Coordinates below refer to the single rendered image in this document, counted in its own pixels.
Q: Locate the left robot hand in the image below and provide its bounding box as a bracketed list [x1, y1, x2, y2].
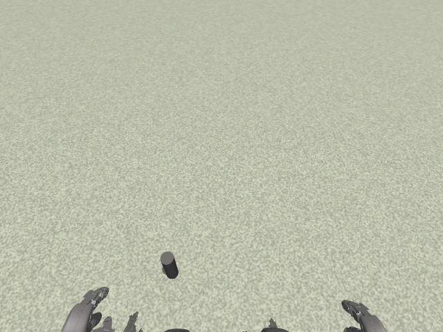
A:
[61, 287, 115, 332]

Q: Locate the can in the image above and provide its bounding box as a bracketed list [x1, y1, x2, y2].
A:
[161, 252, 179, 279]

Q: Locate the right robot hand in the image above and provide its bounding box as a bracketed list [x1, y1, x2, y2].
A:
[342, 300, 387, 332]

